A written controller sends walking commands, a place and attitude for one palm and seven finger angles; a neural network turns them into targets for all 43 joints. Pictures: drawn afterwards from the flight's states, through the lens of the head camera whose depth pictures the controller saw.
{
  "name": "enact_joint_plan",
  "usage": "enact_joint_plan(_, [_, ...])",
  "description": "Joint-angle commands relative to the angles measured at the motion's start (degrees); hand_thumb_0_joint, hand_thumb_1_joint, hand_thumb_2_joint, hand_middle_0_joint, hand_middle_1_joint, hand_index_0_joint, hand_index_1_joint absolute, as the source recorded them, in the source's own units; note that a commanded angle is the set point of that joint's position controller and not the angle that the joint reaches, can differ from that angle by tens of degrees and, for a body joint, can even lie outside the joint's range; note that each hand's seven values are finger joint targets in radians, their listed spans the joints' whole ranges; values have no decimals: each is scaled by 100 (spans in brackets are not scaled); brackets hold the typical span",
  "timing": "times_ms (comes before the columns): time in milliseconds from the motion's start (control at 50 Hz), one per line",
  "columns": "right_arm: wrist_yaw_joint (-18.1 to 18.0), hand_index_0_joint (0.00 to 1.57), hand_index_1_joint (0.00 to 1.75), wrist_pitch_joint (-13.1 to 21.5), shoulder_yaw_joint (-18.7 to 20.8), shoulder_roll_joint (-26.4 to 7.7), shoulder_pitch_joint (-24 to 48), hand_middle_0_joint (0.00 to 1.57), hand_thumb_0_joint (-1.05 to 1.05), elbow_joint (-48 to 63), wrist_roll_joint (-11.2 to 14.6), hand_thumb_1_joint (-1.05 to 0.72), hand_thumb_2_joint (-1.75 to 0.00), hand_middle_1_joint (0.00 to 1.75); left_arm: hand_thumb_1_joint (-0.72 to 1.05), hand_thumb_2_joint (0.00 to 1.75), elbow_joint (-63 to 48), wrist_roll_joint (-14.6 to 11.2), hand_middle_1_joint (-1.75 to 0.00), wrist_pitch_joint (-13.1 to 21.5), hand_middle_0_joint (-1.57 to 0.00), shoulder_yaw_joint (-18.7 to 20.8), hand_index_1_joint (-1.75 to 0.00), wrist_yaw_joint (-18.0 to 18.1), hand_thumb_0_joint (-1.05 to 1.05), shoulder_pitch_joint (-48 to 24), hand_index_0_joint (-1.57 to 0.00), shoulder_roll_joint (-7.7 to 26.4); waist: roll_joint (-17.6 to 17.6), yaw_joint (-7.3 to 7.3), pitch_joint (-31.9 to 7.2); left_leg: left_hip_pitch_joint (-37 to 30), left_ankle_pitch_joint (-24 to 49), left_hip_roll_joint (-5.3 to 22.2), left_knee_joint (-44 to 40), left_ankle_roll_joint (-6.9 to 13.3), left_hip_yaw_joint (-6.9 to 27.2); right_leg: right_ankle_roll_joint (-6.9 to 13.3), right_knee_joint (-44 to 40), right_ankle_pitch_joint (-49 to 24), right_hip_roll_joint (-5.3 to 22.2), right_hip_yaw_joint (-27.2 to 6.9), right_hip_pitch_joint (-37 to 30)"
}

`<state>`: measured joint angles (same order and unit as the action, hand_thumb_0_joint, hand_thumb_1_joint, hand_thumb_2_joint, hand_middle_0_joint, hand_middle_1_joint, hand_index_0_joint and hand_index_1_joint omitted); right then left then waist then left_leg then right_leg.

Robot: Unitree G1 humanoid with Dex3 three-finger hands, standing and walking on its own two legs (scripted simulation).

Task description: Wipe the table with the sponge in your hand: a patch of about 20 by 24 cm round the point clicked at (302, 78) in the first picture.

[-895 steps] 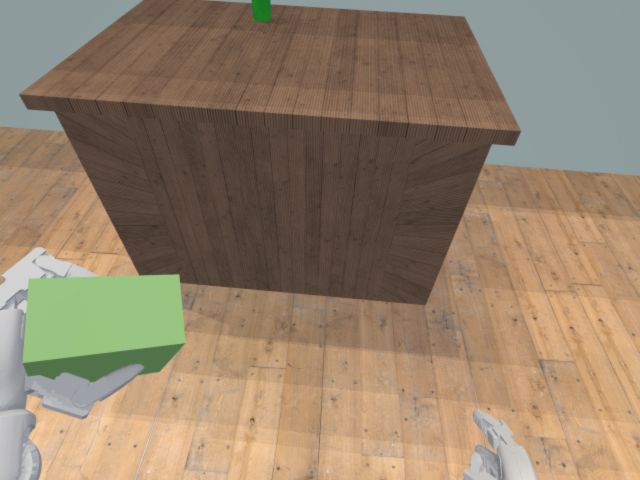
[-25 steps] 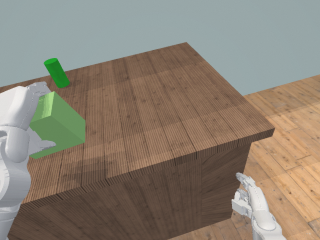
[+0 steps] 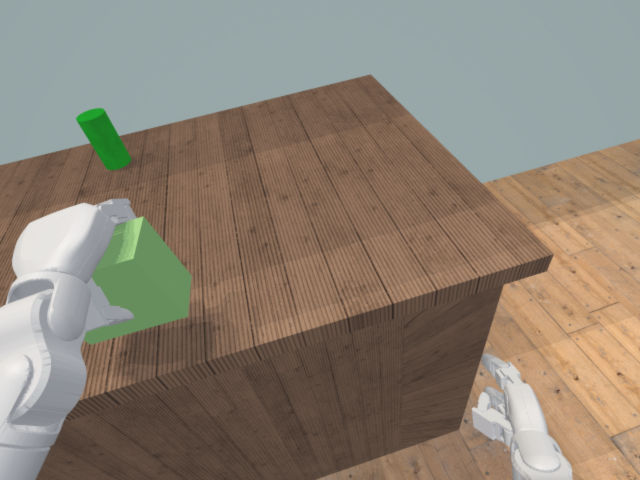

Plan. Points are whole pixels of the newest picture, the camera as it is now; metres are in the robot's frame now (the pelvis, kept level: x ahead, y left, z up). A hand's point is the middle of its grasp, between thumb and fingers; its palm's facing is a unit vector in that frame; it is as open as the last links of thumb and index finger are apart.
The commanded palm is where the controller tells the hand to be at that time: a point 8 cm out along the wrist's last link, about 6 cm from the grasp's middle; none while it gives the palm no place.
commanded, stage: move the sponge above the wiping area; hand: left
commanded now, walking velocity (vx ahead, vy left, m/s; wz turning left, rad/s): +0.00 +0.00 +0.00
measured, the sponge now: (125, 292) +0.26 +0.28 +0.14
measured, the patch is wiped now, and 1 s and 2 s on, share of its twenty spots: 0.00 0.00 0.00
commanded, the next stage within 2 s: none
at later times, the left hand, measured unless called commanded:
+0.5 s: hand (120, 279) +0.26 +0.28 +0.16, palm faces +0.08 -0.11 -0.99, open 10.3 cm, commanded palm +0.22 +0.28 +0.26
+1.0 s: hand (125, 275) +0.27 +0.28 +0.16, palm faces +0.07 -0.03 -1.00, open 10.3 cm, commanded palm +0.24 +0.29 +0.25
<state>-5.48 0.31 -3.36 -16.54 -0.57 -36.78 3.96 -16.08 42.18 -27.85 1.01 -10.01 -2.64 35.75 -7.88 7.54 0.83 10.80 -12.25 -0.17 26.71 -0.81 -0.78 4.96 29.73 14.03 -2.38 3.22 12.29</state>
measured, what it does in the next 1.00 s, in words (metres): stands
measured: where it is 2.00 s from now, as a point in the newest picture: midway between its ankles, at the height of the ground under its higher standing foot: outside the picture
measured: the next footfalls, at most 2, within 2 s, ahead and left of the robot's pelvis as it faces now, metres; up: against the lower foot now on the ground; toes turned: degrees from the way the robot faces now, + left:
none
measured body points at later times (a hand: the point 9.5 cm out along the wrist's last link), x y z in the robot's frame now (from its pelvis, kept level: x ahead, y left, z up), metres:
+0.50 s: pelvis +0.00 +0.01 +0.00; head +0.00 -0.04 +0.45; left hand +0.26 +0.29 +0.21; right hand +0.27 -0.17 -0.07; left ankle +0.03 +0.13 -0.74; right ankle +0.03 -0.06 -0.74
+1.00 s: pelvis +0.01 +0.01 +0.00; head +0.00 -0.05 +0.45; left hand +0.26 +0.28 +0.21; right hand +0.27 -0.18 -0.08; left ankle +0.03 +0.13 -0.74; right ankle +0.03 -0.06 -0.74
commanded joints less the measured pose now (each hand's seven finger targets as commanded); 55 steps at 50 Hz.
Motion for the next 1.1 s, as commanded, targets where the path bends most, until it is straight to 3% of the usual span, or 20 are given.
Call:
enact_joint_plan(0, [-35,20,30,452,139,-343,1520,20,0,1078,-167,-90,-90,30,10,130,-1634,613,-160,302,-120,1308,-160,523,0,-2473,-120,2238,108,160,-1776,-380,1052,-192,-136,253,332,-47,-611,-529,481,-1160,-781])
enact_joint_plan(40, [11,20,30,416,127,-295,1388,20,0,1002,-193,-90,-90,30,10,130,-1465,720,-160,335,-120,1318,-160,650,0,-2357,-120,2171,111,185,-1736,-439,1311,-198,-281,225,345,-27,-605,-849,414,-1007,-826])
enact_joint_plan(80, [48,20,30,441,92,-238,1613,20,0,997,-118,-90,-90,30,10,130,-1386,660,-160,283,-120,1511,-160,766,0,-2471,-120,2227,125,265,-1619,-482,1269,-185,-334,202,425,68,-684,-756,338,-1246,-774])
enact_joint_plan(140, [106,20,30,290,144,-303,1382,20,0,877,-101,-90,-90,30,10,130,-727,366,-160,143,-120,1167,-160,750,0,-2114,-120,1661,434,166,-1239,-271,1105,-107,-419,163,339,-69,-785,-803,412,-938,-702])
enact_joint_plan(180, [123,20,30,266,104,-284,1627,20,0,918,-13,-90,-90,30,10,130,-505,235,-160,1,-120,1155,-160,624,0,-1663,-120,1483,528,188,-1002,-215,1023,-108,-398,159,336,-36,-839,-773,369,-1127,-578])
enact_joint_plan(240, [138,20,30,137,118,-358,1396,20,0,989,20,-90,-90,30,10,130,-421,95,-160,-91,-120,655,-160,369,0,-1373,-120,987,711,25,-953,-93,849,-53,-417,174,264,-183,-814,-824,425,-746,-522])
enact_joint_plan(280, [141,20,30,168,66,-299,1619,20,0,1102,79,-90,-90,30,10,130,-581,118,-160,-159,-120,545,-160,266,0,-1226,-120,853,724,16,-980,-140,771,-65,-375,194,266,-152,-832,-701,385,-856,-443])
enact_joint_plan(320, [110,20,30,154,94,-337,1428,20,0,1137,58,-90,-90,30,10,130,-837,190,-160,-119,-120,503,-160,233,0,-1331,-120,972,753,-29,-1206,-186,745,-74,-363,230,267,-214,-770,-670,421,-717,-513])
enact_joint_plan(420, [3,20,30,339,74,-288,1462,20,0,1072,-81,-90,-90,30,10,130,-1377,789,-160,154,-120,573,-160,457,0,-2735,-120,1552,124,-2,-1603,-566,885,-148,-434,260,399,-61,-737,-372,328,-781,-517])
enact_joint_plan(480, [16,20,30,427,62,-247,1640,20,0,1032,-131,-90,-90,30,10,130,-1654,1041,-160,268,-120,977,-160,682,0,-2956,-120,1997,-263,205,-1928,-732,1233,-172,-489,246,524,126,-682,-645,235,-1078,-853])
enact_joint_plan(540, [125,20,30,333,112,-255,1354,20,0,821,-186,-90,-90,30,10,130,-893,925,-160,206,-120,931,-160,814,0,-2437,-120,1664,239,193,-1636,-535,1485,-144,-531,192,427,64,-750,-1009,284,-821,-889])
enact_joint_plan(580, [158,20,30,288,83,-246,1626,20,0,829,-85,-90,-90,30,10,130,-630,700,-160,36,-120,1088,-160,808,0,-2265,-120,1613,392,247,-1337,-439,1303,-128,-556,165,454,102,-809,-932,258,-1074,-805])
enact_joint_plan(600, [173,20,30,214,109,-293,1464,20,0,815,-92,-90,-90,30,10,130,-417,524,-160,-28,-120,898,-160,751,0,-2051,-120,1309,512,188,-1269,-287,1234,-88,-561,166,373,9,-808,-981,331,-813,-839])
enact_joint_plan(700, [202,20,30,62,87,-342,1472,20,0,977,42,-90,-90,30,10,130,-220,276,-160,-262,-120,215,-160,342,0,-1413,-120,517,736,-11,-900,-148,811,-43,-550,192,284,-129,-917,-727,337,-619,-456])
enact_joint_plan(800, [118,20,30,123,89,-358,1498,20,0,1145,7,-90,-90,30,10,130,-889,573,-160,-154,-120,265,-160,286,0,-1882,-120,954,518,-34,-1461,-299,779,-119,-421,273,280,-117,-779,-599,356,-731,-643])
enact_joint_plan(880, [54,20,30,257,67,-317,1591,20,0,1073,-96,-90,-90,30,10,130,-1275,1056,-160,136,-120,838,-160,521,0,-2758,-120,1900,113,96,-1791,-578,1063,-214,-403,290,428,23,-768,-604,268,-1072,-768])
enact_joint_plan(920, [44,20,30,303,102,-300,1276,20,0,848,-164,-90,-90,30,10,130,-630,1215,-160,255,-120,876,-160,698,0,-2854,-120,1888,281,66,-1666,-534,1179,-220,-424,271,373,9,-834,-617,292,-904,-733])
enact_joint_plan(980, [43,20,30,350,95,-303,1441,20,0,777,-89,-90,-90,30,10,130,-165,994,-160,317,-120,947,-160,800,0,-2961,-120,1835,192,100,-1309,-505,945,-222,-495,246,414,87,-1027,-430,271,-1201,-626])
enact_joint_plan(1040, [95,20,30,300,154,-346,1349,20,0,669,-72,-90,-90,30,10,130,356,664,-160,229,-120,666,-160,735,0,-2639,-120,1331,328,60,-1267,-310,994,-183,-500,200,328,-41,-964,-759,374,-889,-755])
enact_joint_plan(1080, [104,20,30,296,118,-329,1563,20,0,744,9,-90,-90,30,10,130,559,631,-160,32,-120,506,-160,569,0,-2447,-120,1159,331,61,-1092,-223,842,-192,-502,199,321,-21,-986,-577,370,-1063,-639])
